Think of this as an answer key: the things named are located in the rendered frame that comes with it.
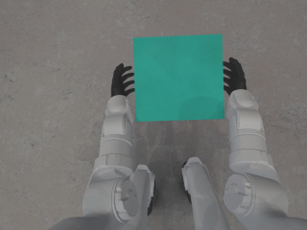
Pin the robot right upper arm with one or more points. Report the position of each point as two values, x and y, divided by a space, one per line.
259 203

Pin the robot right shin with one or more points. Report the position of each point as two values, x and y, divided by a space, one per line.
193 160

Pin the robot left hand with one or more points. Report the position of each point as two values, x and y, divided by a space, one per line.
118 86

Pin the robot right forearm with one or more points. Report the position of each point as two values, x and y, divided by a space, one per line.
247 137

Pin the robot left forearm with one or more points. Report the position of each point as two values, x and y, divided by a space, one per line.
116 140

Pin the robot left upper arm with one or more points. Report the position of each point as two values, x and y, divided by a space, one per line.
107 205

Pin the robot right hand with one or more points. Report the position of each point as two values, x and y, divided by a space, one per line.
237 76

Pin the left robot foot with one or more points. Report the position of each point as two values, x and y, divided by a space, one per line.
151 203

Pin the carton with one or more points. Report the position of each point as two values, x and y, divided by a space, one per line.
178 77

